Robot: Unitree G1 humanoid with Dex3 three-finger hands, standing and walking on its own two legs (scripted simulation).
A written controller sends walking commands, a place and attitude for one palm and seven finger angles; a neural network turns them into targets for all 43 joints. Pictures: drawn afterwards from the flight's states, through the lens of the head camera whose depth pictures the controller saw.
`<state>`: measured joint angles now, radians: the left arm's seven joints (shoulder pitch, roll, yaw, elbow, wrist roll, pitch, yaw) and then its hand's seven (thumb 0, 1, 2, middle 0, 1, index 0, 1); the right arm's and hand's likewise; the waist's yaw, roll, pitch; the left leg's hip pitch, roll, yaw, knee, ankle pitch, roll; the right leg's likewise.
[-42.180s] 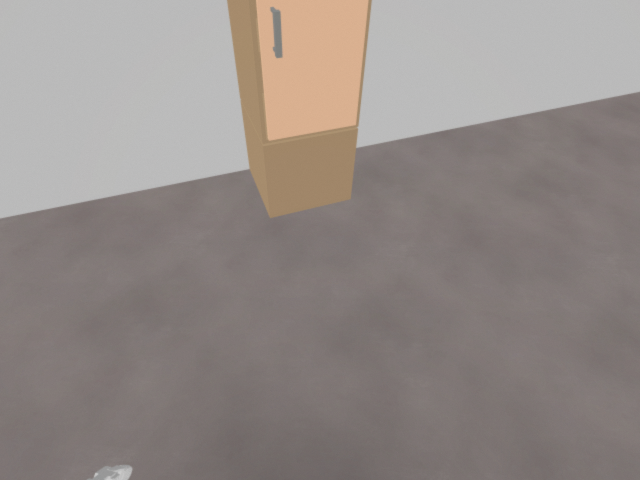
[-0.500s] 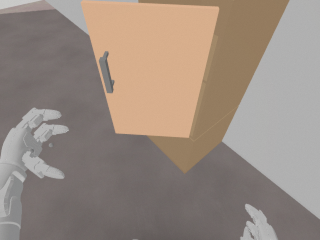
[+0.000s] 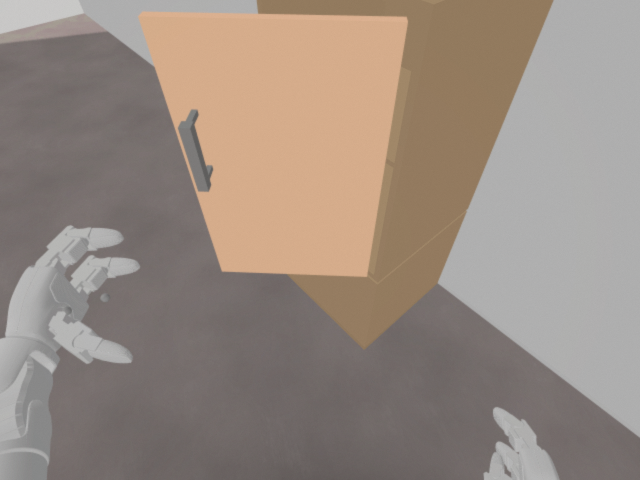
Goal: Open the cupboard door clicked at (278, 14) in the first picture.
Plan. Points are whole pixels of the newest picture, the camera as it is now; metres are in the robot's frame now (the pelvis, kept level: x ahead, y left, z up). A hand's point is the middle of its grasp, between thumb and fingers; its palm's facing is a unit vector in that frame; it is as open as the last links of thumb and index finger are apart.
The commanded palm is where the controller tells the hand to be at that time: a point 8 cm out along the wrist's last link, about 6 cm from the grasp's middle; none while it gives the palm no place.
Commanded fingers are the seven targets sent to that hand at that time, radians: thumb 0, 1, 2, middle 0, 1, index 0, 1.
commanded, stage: move the hooked fingers beside the handle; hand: left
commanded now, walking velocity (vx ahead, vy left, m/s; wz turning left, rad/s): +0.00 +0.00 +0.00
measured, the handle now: (198, 151) +0.60 +0.25 +0.07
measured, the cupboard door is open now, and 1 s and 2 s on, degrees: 46 46 46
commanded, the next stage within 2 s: none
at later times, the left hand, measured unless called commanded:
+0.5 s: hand (116, 250) +0.36 +0.29 +0.09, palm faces +0.01 -1.00 +0.03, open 14.0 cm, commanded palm +0.34 +0.34 +0.09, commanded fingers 0.00 -0.50 0.30 -0.30 -1.20 -0.30 -1.20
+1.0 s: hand (135, 213) +0.43 +0.29 +0.09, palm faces +0.01 -1.00 +0.01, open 14.0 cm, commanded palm +0.41 +0.34 +0.08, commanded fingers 0.00 -0.50 0.30 -0.30 -1.20 -0.30 -1.20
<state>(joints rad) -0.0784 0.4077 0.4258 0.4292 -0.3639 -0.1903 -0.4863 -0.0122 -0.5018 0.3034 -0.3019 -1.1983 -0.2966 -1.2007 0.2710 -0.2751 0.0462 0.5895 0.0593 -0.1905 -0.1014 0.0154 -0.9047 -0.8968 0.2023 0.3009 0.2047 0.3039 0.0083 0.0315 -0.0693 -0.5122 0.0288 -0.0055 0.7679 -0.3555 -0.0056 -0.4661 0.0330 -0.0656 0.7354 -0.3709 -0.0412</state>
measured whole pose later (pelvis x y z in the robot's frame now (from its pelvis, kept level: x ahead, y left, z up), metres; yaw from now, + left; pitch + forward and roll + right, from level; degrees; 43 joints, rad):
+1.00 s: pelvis +0.00 +0.03 -0.01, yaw -1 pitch +13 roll -3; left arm -0.65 0.55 0.44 0.99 -0.21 -0.29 -0.45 -0.01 -0.50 0.30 -0.30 -1.20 -0.29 -1.20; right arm 0.35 -0.28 0.05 0.62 0.03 -0.06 -0.07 0.01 -0.90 -0.90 0.20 0.30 0.21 0.30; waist -0.07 0.01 -0.08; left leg -0.71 0.02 0.01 0.87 -0.39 0.03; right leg -0.65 0.02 -0.05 0.80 -0.38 -0.01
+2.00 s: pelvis +0.02 +0.04 -0.03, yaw -4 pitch +24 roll -6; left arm -0.97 0.88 0.60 1.26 -0.08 -0.27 -0.50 -0.01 -0.50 0.30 -0.30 -1.20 -0.29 -1.20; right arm 0.45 -0.27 0.08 0.59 0.00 0.09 -0.04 0.01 -0.90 -0.90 0.21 0.30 0.21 0.30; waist -0.20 0.01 -0.09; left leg -0.94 0.07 0.01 0.98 -0.45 0.04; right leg -0.85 0.07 -0.05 0.83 -0.39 0.00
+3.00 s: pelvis +0.01 +0.03 -0.04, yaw -4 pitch +24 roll -6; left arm -1.05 0.93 0.58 1.31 -0.07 -0.27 -0.49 -0.01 -0.50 0.30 -0.30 -1.20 -0.30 -1.20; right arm 0.44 -0.29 0.09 0.60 0.01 0.09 -0.06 0.01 -0.91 -0.90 0.20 0.30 0.21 0.30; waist -0.23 0.01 -0.08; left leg -1.00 0.08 -0.02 1.01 -0.44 0.02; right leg -0.91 0.08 -0.07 0.87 -0.39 -0.01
